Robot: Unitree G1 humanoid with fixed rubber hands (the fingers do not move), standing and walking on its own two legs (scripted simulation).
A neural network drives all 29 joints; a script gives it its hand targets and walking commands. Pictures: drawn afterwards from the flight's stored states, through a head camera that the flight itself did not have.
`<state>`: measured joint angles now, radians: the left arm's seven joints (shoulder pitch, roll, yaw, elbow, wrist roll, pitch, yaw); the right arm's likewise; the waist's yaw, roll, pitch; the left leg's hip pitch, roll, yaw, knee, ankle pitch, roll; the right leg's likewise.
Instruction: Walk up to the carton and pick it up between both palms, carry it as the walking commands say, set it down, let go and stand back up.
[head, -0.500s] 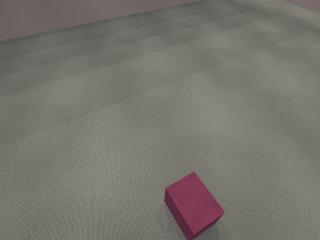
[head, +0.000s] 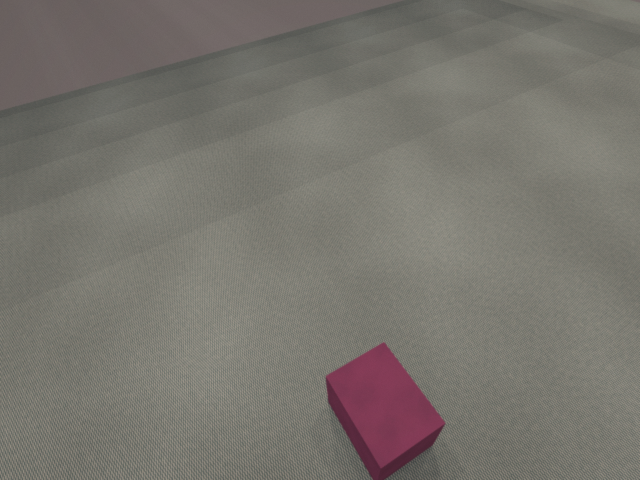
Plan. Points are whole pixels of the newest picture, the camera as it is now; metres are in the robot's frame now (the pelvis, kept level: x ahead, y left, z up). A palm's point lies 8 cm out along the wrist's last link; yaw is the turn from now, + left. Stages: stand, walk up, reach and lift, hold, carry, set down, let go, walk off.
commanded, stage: walk up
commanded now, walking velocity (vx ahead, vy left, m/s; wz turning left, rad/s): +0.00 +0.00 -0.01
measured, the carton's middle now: (380, 411) +0.44 -0.11 -0.67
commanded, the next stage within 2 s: none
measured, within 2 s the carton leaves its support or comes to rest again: neither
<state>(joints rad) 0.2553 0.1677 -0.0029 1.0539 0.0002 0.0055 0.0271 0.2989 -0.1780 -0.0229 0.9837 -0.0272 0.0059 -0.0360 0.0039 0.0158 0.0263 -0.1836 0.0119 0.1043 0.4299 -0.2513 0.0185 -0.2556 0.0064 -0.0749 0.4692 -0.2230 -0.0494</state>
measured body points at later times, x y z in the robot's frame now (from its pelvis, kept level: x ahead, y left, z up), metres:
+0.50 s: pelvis -0.01 -0.12 -0.01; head +0.03 -0.14 +0.43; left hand +0.12 +0.11 -0.14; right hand -0.03 -0.37 -0.17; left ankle -0.02 +0.10 -0.73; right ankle +0.04 -0.21 -0.74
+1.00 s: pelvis +0.02 -0.28 -0.03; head +0.06 -0.27 +0.42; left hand +0.00 -0.04 -0.17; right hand +0.10 -0.52 -0.18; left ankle -0.08 -0.11 -0.74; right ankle +0.06 -0.39 -0.74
